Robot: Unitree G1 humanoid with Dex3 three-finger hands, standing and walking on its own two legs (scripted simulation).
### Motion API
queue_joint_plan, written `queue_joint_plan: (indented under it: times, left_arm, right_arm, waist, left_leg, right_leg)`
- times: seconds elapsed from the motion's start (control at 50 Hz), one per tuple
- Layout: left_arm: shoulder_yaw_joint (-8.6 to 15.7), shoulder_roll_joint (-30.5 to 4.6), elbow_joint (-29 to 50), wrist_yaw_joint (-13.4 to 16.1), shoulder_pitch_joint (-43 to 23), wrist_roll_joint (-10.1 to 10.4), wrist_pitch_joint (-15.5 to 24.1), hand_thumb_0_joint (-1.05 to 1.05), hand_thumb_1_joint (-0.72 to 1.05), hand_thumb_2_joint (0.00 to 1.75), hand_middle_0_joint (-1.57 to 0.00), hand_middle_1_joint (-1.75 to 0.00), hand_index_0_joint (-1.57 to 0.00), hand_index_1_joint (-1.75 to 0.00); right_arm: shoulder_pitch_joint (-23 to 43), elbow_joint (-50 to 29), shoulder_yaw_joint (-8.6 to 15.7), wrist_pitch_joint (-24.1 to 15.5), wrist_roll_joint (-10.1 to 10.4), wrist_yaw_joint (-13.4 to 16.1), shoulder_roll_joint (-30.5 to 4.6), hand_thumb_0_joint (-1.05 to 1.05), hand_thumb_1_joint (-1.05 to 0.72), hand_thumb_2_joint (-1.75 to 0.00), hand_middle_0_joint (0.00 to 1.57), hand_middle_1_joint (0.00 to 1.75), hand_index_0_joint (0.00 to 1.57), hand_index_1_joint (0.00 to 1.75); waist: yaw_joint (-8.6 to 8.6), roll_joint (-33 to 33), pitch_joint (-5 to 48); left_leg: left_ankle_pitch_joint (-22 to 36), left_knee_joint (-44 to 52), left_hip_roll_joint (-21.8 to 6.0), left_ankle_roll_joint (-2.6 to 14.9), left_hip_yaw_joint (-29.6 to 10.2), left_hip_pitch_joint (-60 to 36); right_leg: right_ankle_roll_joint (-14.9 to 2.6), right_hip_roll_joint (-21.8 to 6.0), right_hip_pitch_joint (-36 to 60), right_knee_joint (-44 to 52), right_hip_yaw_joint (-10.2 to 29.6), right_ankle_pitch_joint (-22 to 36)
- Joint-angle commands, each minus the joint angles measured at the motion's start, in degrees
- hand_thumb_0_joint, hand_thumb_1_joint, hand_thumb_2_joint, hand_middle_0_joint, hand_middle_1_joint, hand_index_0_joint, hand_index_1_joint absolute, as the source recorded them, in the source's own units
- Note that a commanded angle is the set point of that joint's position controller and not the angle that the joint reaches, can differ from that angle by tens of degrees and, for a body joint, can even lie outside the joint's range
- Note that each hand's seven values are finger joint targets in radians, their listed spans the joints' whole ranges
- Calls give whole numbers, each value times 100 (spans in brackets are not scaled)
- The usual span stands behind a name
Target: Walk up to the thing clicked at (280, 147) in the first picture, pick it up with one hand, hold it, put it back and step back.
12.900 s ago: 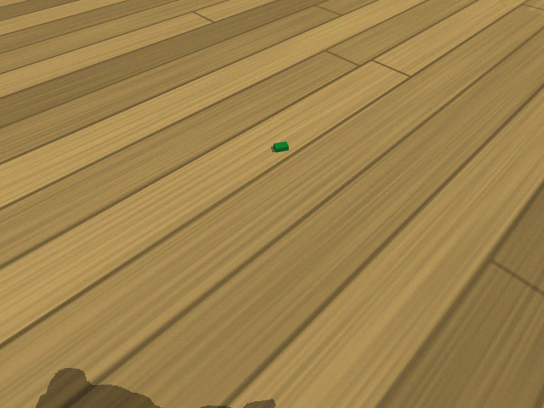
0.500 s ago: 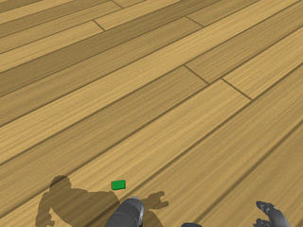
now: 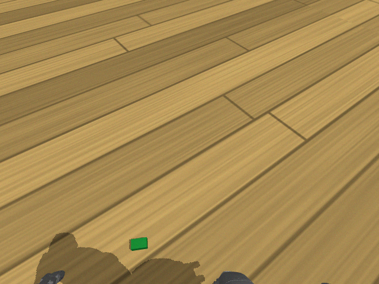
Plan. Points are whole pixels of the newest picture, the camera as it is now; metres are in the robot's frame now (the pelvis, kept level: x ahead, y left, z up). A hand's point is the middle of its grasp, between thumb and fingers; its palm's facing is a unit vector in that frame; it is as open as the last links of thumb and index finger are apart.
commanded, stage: walk up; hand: left
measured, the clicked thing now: (139, 243) +0.39 +0.25 -0.74
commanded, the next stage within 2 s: stand in 0.02 s
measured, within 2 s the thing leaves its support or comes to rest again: neither
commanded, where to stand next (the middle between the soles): +0.01 +0.04 m, yaw -1 degrees
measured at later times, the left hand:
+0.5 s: hand out of the picture +0.09 +0.24 -0.14, palm faces +0.00 -0.95 -0.32, open 7.4 cm
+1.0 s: hand out of the picture +0.11 +0.23 -0.13, palm faces +0.00 -0.94 -0.35, open 7.4 cm
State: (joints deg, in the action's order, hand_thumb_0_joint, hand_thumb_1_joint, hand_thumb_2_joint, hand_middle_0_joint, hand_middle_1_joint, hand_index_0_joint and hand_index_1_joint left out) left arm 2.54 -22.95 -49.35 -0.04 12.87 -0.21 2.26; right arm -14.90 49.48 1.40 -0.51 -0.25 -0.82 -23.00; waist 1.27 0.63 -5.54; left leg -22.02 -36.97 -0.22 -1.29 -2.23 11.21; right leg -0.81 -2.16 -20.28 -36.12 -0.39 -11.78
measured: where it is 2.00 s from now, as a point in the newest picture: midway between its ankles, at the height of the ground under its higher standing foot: outside the picture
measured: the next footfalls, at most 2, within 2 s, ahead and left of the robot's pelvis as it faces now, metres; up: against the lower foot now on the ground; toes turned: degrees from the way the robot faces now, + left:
none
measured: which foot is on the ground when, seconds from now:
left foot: down 0.00-1.00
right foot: down 0.00-1.00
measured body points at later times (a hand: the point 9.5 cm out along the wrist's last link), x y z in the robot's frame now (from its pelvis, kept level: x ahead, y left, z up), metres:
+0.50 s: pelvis +0.01 -0.01 +0.02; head +0.01 -0.01 +0.47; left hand +0.08 +0.29 -0.11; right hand +0.07 -0.31 -0.11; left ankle -0.01 +0.12 -0.72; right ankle +0.08 -0.12 -0.72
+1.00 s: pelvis +0.04 -0.02 +0.03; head +0.05 -0.03 +0.47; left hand +0.11 +0.28 -0.10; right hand +0.13 -0.32 -0.11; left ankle -0.01 +0.12 -0.72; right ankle +0.08 -0.12 -0.72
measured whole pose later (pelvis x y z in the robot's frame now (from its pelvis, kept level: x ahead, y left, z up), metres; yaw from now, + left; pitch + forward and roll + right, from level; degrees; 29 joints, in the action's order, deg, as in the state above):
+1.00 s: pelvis +0.04 -0.02 +0.03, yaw +1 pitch -2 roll +0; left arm -0.8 -19.6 -65.8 0.0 5.1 -0.1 1.4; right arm -5.0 65.2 0.0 -0.8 -0.2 -0.3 -20.3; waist -0.3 -0.7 -2.6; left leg -14.2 -18.1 -1.0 -1.4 -1.1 2.1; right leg -1.3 0.3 -11.3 -20.3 -2.2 -7.2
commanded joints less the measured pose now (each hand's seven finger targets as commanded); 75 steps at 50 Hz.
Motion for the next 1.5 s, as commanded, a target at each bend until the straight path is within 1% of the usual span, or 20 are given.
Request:
queue_joint_plan:
  times: [0.0,0.02,0.04,0.08,0.1,0.18,0.2,0.22,0.24,0.26,0.28,0.34,0.44,0.56,0.7,0.8,1.04,1.34,1.44,1.48]
  left_arm:
    - [361,-1698,170,143,481,-167,222,0,90,90,-20,-30,-20,-30]
    - [380,-1826,169,131,85,-133,179,0,90,90,-20,-30,-20,-30]
    - [358,-1693,139,117,-379,-146,123,0,90,90,-20,-30,-20,-30]
    - [269,-1517,278,73,-756,-170,49,0,90,90,-20,-30,-20,-30]
    - [240,-1448,266,58,-851,-142,48,0,90,90,-20,-30,-20,-30]
    - [184,-1223,-24,22,-821,-38,-68,0,90,90,-20,-30,-20,-30]
    - [152,-1076,-41,10,-785,-3,-88,0,90,90,-20,-30,-20,-30]
    - [127,-944,-66,0,-777,45,-122,0,90,90,-20,-30,-20,-30]
    - [147,-1004,-158,-15,-787,61,-120,0,90,90,-20,-30,-20,-30]
    - [140,-973,-255,-38,-688,45,-90,0,90,90,-20,-30,-20,-30]
    - [111,-958,-381,-75,-640,24,-51,0,90,90,-20,-30,-20,-30]
    - [69,-919,-603,-52,-652,-4,59,0,90,90,-20,-30,-20,-30]
    - [-25,-1003,-837,-51,-903,28,32,0,90,90,-20,-30,-20,-30]
    - [-93,-978,-1069,-11,-871,-16,56,0,90,90,-20,-30,-20,-30]
    - [-134,-889,-1235,42,-836,-9,87,0,90,90,-20,-30,-20,-30]
    - [-110,-983,-1288,52,-976,-2,58,0,90,90,-20,-30,-20,-30]
    - [-56,-965,-1340,62,-1070,1,41,0,90,90,-20,-30,-20,-30]
    - [-9,-1054,-1342,46,-1120,-16,-11,0,90,90,-20,-30,-20,-30]
    - [-6,-954,-1323,34,-1081,2,-3,0,90,90,-20,-30,-20,-30]
    - [-16,-938,-1342,31,-1023,-2,-7,0,90,90,-20,-30,-20,-30]
  right_arm:
    - [-112,-464,129,63,69,109,-359,0,-90,-90,20,30,20,30]
    - [-24,-416,295,115,49,166,-905,0,-90,-90,20,30,20,30]
    - [-33,-262,324,108,23,153,-1039,0,-90,-90,20,30,20,30]
    - [-207,13,384,70,-6,98,-1052,0,-90,-90,20,30,20,30]
    - [-430,175,417,44,-9,80,-1053,0,-90,-90,20,30,20,30]
    - [-432,455,376,-41,-112,82,-846,0,-90,-90,20,30,20,30]
    - [-276,407,374,-71,-152,90,-985,0,-90,-90,20,30,20,30]
    - [119,292,386,-113,-177,100,-1226,0,-90,-90,20,30,20,30]
    - [557,265,370,-122,-151,85,-1348,0,-90,-90,20,30,20,30]
    - [843,291,343,-116,-146,74,-1297,0,-90,-90,20,30,20,30]
    - [956,309,270,-146,-111,73,-1096,0,-90,-90,20,30,20,30]
    - [695,578,200,-264,-61,103,-877,0,-90,-90,20,30,20,30]
    - [723,885,198,-180,-31,85,-898,0,-90,-90,20,30,20,30]
    - [694,1038,179,-145,2,89,-897,0,-90,-90,20,30,20,30]
    - [962,1157,167,-168,34,110,-929,0,-90,-90,20,30,20,30]
    - [1045,1230,111,-94,-1,98,-844,0,-90,-90,20,30,20,30]
    - [1139,1302,103,-127,-5,130,-885,0,-90,-90,20,30,20,30]
    - [840,1321,115,-70,-36,86,-832,0,-90,-90,20,30,20,30]
    - [872,1272,119,-114,-46,106,-888,0,-90,-90,20,30,20,30]
    - [854,1270,105,-116,-43,115,-873,0,-90,-90,20,30,20,30]
  waist:
    - [-190,1441,911]
    - [-206,925,718]
    - [-104,1208,444]
    - [65,1027,177]
    - [113,1086,353]
    - [145,662,555]
    - [60,261,519]
    - [-108,-124,344]
    - [-331,-216,85]
    - [-480,-306,25]
    - [-459,-299,176]
    - [-294,-281,732]
    - [-207,-276,54]
    - [-112,107,376]
    - [-113,31,1048]
    - [-99,179,682]
    - [-127,-115,939]
    - [-112,184,512]
    - [-142,-128,762]
    - [-158,-42,724]
  left_leg:
    - [-1217,-1210,280,339,-171,1245]
    - [-1522,-1519,121,381,-426,761]
    - [-1621,-1599,17,353,-214,718]
    - [-1454,-825,-55,367,-117,524]
    - [-837,-629,-46,366,106,281]
    - [460,977,-32,344,122,-598]
    - [93,1513,-428,446,-562,-344]
    - [-1132,2085,-951,600,-1435,424]
    - [-2126,2365,-987,664,-1459,1487]
    - [-2183,2376,-877,588,-1214,1812]
    - [-1579,2310,-769,490,-959,1513]
    - [917,1751,-579,296,-542,445]
    - [311,2117,-613,312,-532,425]
    - [826,2020,-598,310,-406,-36]
    - [2139,1925,-688,222,-296,-676]
    - [1433,2126,-666,225,-260,-539]
    - [2095,2207,-775,164,-225,-598]
    - [931,2208,-602,222,-187,-286]
    - [1343,2295,-710,218,-262,-312]
    - [1268,2290,-698,221,-257,-326]
  right_leg:
    - [-483,-1821,1169,1923,2596,-79]
    - [-1047,-1945,243,2272,2686,-1899]
    - [-1228,-1832,-168,2364,2677,-2826]
    - [-996,-1273,-258,2241,1876,-2461]
    - [-830,-1054,-244,2183,1458,-2305]
    - [-417,-722,-274,1647,944,-1928]
    - [-242,-575,-170,1420,805,-1826]
    - [-74,-282,58,1002,649,-1456]
    - [-28,-123,844,889,530,-1387]
    - [-51,-167,1303,988,567,-1297]
    - [-112,-310,1421,1113,682,-870]
    - [-234,-523,1647,1208,701,860]
    - [-170,-436,1033,1650,733,-271]
    - [-130,-513,1100,1844,757,1]
    - [-154,-572,1571,1577,562,2016]
    - [-67,-563,1289,1886,646,972]
    - [-94,-591,1720,1717,542,1880]
    - [-52,-576,1381,2309,808,-209]
    - [-86,-515,1683,1951,619,810]
    - [-75,-504,1597,1954,609,713]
